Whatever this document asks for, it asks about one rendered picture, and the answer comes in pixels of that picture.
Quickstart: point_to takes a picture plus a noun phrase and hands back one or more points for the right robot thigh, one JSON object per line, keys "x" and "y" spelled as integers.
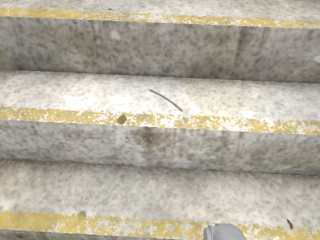
{"x": 223, "y": 231}

